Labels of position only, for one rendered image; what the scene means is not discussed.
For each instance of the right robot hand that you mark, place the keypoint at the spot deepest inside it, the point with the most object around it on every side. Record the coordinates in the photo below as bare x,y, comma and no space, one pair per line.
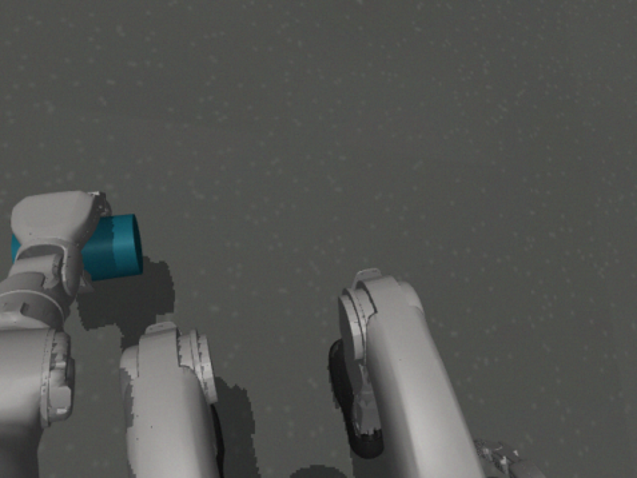
506,459

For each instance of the can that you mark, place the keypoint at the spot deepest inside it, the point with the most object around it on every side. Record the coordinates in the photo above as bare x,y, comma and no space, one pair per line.
114,250

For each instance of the right robot foot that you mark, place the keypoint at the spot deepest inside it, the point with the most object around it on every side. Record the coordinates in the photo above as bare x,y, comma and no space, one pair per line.
364,445

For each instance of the left robot hand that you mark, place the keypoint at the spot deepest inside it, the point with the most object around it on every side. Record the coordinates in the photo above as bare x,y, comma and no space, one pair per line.
71,216

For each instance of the left robot arm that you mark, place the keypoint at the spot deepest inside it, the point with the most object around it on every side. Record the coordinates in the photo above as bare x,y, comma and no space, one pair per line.
37,373

